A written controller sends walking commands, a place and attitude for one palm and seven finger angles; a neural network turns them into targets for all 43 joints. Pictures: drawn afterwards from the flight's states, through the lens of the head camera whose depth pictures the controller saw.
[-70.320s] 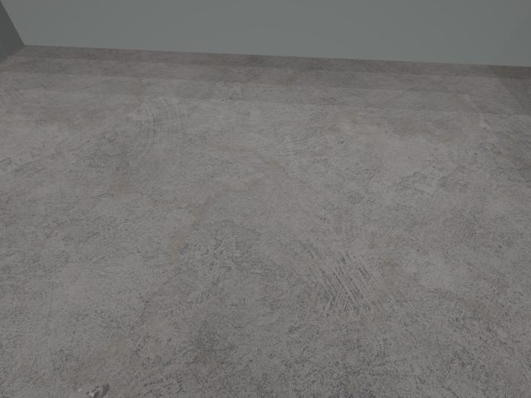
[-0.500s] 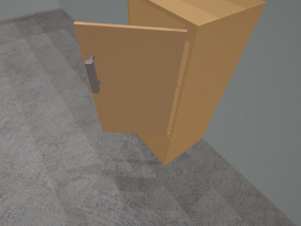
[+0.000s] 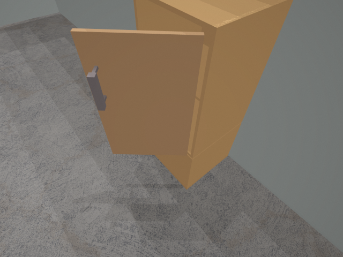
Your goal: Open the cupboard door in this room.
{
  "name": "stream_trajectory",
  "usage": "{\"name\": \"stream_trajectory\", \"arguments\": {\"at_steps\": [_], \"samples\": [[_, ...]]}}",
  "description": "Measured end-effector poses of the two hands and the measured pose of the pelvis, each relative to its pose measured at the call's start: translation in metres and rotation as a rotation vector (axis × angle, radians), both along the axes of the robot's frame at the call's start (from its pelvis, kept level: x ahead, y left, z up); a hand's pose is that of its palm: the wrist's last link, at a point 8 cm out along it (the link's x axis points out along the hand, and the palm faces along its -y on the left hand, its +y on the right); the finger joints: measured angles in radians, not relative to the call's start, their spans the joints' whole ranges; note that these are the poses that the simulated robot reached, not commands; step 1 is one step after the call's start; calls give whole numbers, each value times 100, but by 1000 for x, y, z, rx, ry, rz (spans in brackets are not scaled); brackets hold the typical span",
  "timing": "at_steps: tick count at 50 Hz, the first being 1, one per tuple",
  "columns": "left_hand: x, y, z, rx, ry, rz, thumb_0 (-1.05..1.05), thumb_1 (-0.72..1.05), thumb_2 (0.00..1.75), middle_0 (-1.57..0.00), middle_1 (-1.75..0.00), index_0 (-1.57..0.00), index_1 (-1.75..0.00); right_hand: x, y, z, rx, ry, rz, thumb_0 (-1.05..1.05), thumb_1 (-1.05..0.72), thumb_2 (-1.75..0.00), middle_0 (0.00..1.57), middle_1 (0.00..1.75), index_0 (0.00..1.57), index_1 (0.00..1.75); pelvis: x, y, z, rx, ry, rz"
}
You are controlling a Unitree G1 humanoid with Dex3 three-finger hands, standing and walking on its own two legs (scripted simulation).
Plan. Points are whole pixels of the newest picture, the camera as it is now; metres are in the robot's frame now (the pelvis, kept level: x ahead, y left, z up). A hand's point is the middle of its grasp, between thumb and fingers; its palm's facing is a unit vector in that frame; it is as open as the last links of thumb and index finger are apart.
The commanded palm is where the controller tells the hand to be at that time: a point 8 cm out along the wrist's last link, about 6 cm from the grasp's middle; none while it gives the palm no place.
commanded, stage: look again from close up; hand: left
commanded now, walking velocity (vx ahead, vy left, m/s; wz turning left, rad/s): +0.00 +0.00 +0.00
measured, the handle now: (98, 88) +0.58 +0.26 +0.05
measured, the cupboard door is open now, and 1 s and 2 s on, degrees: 49 49 49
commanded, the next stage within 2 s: shuffle to correct the standing spot in 0.42 s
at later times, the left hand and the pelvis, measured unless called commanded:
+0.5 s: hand out of the picture +0.02 +0.20 -0.15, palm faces -0.01 -0.96 -0.28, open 7.4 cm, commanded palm none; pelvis -0.05 -0.02 +0.00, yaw +0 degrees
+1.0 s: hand out of the picture -0.05 +0.17 -0.18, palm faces +0.02 -0.99 -0.14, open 7.4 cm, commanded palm none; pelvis -0.02 +0.02 +0.00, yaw -2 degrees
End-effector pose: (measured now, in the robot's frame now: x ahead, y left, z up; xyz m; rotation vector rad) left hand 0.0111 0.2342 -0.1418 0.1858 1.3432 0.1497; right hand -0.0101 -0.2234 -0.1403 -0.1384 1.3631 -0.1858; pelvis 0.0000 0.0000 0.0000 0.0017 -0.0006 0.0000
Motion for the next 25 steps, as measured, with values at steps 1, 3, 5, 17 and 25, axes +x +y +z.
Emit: {"name": "stream_trajectory", "arguments": {"at_steps": [1, 3, 5, 17, 25], "samples": [[5, 5, 2, 19, -26, -1, 1, 91, 90, -20, -30, -20, -30, 4, -6, -1, -9, -20, 0, 0, -90, -90, 20, 30, 20, 30, -1, -1, -1, -2, -3, 0], [14, 14, 6, 52, -76, -5, 1, 91, 90, -20, -30, -20, -30, 14, -18, -2, -30, -63, 1, 0, -90, -90, 20, 30, 20, 30, -4, -3, -4, -4, -13, -3], [23, 21, 11, 79, -120, -14, 1, 91, 90, -20, -30, -20, -30, 24, -30, 0, -50, -109, 8, 0, -90, -90, 20, 30, 20, 30, -8, -4, -5, -3, -25, -6], [37, 24, 35, 101, -273, -70, 0, 90, 90, -20, -30, -20, -30, 56, -70, 28, -112, -288, 89, 0, -90, -90, 20, 30, 20, 30, -41, -13, 1, 1, -61, -11], [0, 14, 24, 64, -194, -60, 0, 90, 90, -20, -30, -20, -30, 19, -67, 25, -97, -200, 95, 0, -90, -90, 20, 30, 20, 30, -55, -15, 4, 0, -54, -5]]}}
